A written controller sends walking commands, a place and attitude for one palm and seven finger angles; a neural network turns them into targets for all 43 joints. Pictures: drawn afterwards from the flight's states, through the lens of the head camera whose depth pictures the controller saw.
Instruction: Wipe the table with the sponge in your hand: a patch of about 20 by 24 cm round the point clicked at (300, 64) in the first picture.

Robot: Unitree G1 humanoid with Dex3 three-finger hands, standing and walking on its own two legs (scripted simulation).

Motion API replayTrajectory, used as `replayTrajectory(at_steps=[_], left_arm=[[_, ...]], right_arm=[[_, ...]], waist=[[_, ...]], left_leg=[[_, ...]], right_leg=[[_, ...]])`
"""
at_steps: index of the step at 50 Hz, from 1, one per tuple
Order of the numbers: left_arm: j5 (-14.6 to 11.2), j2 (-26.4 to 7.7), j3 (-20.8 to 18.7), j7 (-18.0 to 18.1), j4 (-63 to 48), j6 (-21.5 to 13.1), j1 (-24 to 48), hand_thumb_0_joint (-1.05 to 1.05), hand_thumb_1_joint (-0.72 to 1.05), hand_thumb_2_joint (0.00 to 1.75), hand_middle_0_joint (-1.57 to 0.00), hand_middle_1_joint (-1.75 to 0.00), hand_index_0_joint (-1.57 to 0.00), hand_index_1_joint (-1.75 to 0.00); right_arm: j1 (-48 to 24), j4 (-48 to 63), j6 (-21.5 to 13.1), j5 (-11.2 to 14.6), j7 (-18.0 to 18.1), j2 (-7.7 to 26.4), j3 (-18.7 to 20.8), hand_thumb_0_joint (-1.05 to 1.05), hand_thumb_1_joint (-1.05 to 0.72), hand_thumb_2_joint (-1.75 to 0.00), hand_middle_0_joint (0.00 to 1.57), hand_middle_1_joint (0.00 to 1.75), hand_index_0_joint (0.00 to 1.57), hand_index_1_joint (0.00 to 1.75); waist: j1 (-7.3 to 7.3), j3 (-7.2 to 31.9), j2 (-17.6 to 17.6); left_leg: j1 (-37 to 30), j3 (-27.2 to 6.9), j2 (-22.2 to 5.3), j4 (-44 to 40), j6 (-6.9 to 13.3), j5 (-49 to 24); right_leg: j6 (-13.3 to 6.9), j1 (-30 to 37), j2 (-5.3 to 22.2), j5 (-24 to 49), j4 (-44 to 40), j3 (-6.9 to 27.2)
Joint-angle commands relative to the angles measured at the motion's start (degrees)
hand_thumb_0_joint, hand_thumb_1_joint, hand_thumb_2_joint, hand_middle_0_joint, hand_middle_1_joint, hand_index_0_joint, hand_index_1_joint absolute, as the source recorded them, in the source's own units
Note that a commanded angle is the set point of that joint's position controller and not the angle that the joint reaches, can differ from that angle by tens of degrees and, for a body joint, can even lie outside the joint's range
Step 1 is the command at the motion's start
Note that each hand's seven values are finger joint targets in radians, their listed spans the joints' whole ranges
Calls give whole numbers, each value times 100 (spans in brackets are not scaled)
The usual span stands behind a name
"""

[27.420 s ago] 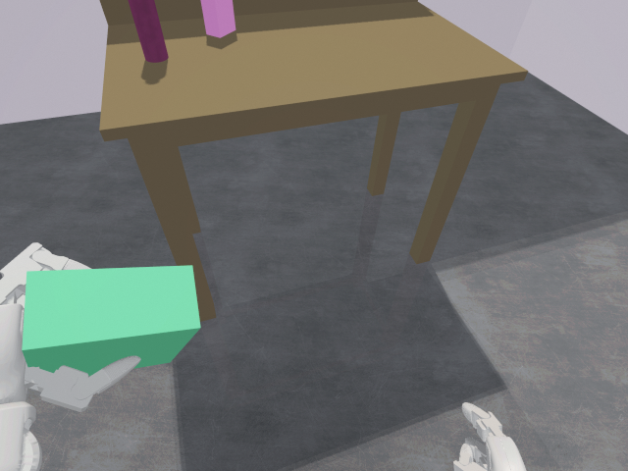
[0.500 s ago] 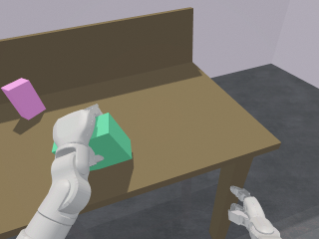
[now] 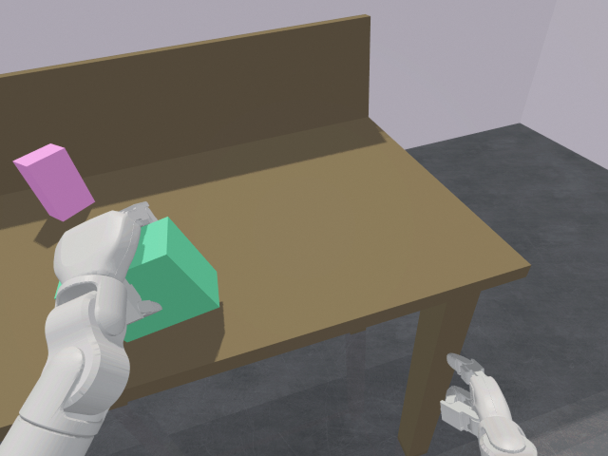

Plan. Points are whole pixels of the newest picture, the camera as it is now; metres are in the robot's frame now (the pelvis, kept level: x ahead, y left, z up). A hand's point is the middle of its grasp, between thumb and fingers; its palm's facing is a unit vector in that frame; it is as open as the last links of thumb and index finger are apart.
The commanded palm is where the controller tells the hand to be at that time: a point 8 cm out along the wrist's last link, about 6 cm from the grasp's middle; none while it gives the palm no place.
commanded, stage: wipe forward along the middle lane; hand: left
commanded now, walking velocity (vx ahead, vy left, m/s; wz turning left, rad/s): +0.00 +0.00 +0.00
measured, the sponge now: (156, 291) +0.27 +0.24 +0.12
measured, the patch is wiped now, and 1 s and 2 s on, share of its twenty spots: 0.95 0.95 0.95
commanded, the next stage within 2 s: slide back across to the first lane in 1.74 s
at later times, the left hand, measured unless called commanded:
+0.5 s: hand (124, 264) +0.29 +0.28 +0.16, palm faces +0.04 -0.04 -1.00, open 10.4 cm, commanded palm +0.26 +0.29 +0.20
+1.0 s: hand (123, 242) +0.33 +0.31 +0.16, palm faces -0.04 -0.02 -1.00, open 10.3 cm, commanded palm +0.32 +0.31 +0.18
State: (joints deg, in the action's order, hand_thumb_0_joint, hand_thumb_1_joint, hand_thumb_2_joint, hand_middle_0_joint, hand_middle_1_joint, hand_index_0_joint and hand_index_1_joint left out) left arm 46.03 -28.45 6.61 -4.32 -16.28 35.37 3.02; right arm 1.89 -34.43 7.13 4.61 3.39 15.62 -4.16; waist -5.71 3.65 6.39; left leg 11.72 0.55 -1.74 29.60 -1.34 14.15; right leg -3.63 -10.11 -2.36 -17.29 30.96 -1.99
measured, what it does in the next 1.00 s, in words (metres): stands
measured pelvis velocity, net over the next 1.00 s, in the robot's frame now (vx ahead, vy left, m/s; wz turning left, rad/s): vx -0.02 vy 0.00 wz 0.04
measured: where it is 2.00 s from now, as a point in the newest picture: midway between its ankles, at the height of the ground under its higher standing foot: outside the picture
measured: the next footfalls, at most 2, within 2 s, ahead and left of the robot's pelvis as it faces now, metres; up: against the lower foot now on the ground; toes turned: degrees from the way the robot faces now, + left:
none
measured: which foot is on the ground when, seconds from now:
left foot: down 0.00-1.00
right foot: down 0.00-1.00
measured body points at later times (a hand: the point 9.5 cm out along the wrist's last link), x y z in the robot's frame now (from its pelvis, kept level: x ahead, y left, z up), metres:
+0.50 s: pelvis -0.01 -0.01 +0.00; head -0.05 -0.06 +0.45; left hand +0.28 +0.28 +0.21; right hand +0.21 -0.22 -0.09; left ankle +0.02 +0.14 -0.73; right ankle +0.00 -0.08 -0.73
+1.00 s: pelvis -0.02 +0.00 +0.00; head -0.04 -0.04 +0.45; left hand +0.33 +0.30 +0.21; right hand +0.17 -0.24 -0.11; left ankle +0.02 +0.14 -0.73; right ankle +0.00 -0.08 -0.73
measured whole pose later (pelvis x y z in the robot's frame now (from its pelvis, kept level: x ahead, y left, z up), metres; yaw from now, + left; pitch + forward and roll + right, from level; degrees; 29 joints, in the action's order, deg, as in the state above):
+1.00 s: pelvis -0.02 +0.00 +0.00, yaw +2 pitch -1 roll +0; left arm 53.8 -31.6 5.1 -8.9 28.2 16.1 29.3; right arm 8.8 -39.6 3.5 4.5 5.6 17.1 -2.0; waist -2.9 3.2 6.1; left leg 15.8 -2.0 -1.2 27.7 -0.3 11.0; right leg -3.6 -12.8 -2.1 -14.2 27.8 -4.2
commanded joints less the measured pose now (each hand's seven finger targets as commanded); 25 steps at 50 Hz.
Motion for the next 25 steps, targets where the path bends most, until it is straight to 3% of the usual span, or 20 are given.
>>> replayTrajectory(at_steps=[1, 4, 5, 7, 9, 10, 13, 14, 15, 19, 20, 21, 24, 25], left_arm=[[350, -1370, -873, 37, -282, -139, 1218, 0, 10, 130, -120, -160, -120, -160], [449, -1608, -969, -21, -112, -237, 1621, 0, 10, 130, -120, -160, -120, -160], [451, -1323, -678, -63, 92, -257, 1762, 0, 10, 130, -120, -160, -120, -160], [527, -1355, -637, -118, 491, -340, 1953, 0, 10, 130, -120, -160, -120, -160], [652, -1735, -873, -147, 807, -412, 2216, 0, 10, 130, -120, -160, -120, -160], [705, -1552, -628, -188, 932, -458, 2535, 0, 10, 130, -120, -160, -120, -160], [857, -1558, -613, -269, 1279, -626, 2622, 0, 10, 130, -120, -160, -120, -160], [847, -1746, -832, -272, 1230, -705, 2536, 0, 10, 130, -120, -160, -120, -160], [751, -1599, -727, -306, 1315, -790, 2543, 0, 10, 130, -120, -160, -120, -160], [661, -1821, -1047, -314, 1644, -1129, 2470, 0, 10, 130, -120, -160, -120, -160], [659, -1616, -812, -315, 1763, -1182, 2717, 0, 10, 130, -120, -160, -120, -160], [657, -1621, -852, -281, 1914, -1248, 2806, 0, 10, 130, -120, -160, -120, -160], [684, -1950, -1132, -232, 2097, -1364, 2811, 0, 10, 130, -120, -160, -120, -160], [651, -1651, -861, -243, 2241, -1379, 2920, 0, 10, 130, -120, -160, -120, -160]], right_arm=[[-1460, 1040, -501, 5, 84, 457, 188, 0, -90, -90, 20, 30, 20, 30], [-1489, 962, -562, -11, 119, 508, 184, 0, -90, -90, 20, 30, 20, 30], [-1474, 995, -594, -9, 141, 473, 161, 0, -90, -90, 20, 30, 20, 30], [-1424, 884, -638, -24, 175, 505, 179, 0, -90, -90, 20, 30, 20, 30], [-1419, 788, -692, -38, 213, 561, 198, 0, -90, -90, 20, 30, 20, 30], [-1397, 814, -713, -35, 232, 535, 178, 0, -90, -90, 20, 30, 20, 30], [-1361, 690, -746, -48, 206, 545, 212, 0, -90, -90, 20, 30, 20, 30], [-1336, 698, -779, -62, 200, 568, 239, 0, -90, -90, 20, 30, 20, 30], [-1309, 755, -797, -73, 207, 534, 218, 0, -90, -90, 20, 30, 20, 30], [-1146, 661, -823, -85, 218, 581, 272, 0, -90, -90, 20, 30, 20, 30], [-1131, 670, -826, -74, 239, 573, 251, 0, -90, -90, 20, 30, 20, 30], [-1052, 600, -843, -64, 233, 576, 281, 0, -90, -90, 20, 30, 20, 30], [-977, 561, -822, -73, 244, 659, 325, 0, -90, -90, 20, 30, 20, 30], [-956, 604, -820, -71, 259, 627, 315, 0, -90, -90, 20, 30, 20, 30]], waist=[[-107, 587, -665], [-76, 556, -518], [-45, 450, -584], [-31, 363, -636], [-36, 425, -718], [0, 516, -734], [-45, 594, -576], [-85, 764, -546], [-76, 734, -713], [-53, 644, -875], [21, 537, -836], [46, 446, -817], [18, 516, -809], [56, 463, -909]], left_leg=[[-231, -53, 324, -189, 345, -941], [-231, -91, 340, -256, 332, -771], [-163, -54, 348, -259, 343, -694], [-159, -64, 349, -281, 345, -563], [-161, -84, 368, -291, 341, -460], [-125, -50, 385, -271, 346, -459], [-151, -82, 403, -313, 352, -583], [-214, -104, 397, -333, 353, -610], [-124, -81, 402, -291, 365, -663], [-151, -94, 394, -320, 365, -583], [-107, -57, 396, -312, 367, -566], [-104, -54, 381, -309, 355, -547], [-116, -83, 407, -332, 352, -549], [-48, -45, 408, -321, 361, -544]], right_leg=[[48, -135, 131, 760, -836, 594], [12, -195, 119, 493, -921, 684], [47, -247, 155, 382, -942, 569], [56, -336, 162, 218, -1017, 556], [35, -340, 166, 10, -1087, 716], [52, -291, 209, -8, -1069, 616], [30, -188, 208, 264, -1015, 577], [-2, -70, 193, 296, -1004, 654], [33, 14, 230, 493, -956, 568], [58, -49, 221, 416, -1069, 673], [69, -105, 239, 426, -1078, 566], [73, -184, 247, 426, -1111, 586], [38, -100, 227, 442, -1147, 713], [66, -81, 258, 479, -1129, 574]])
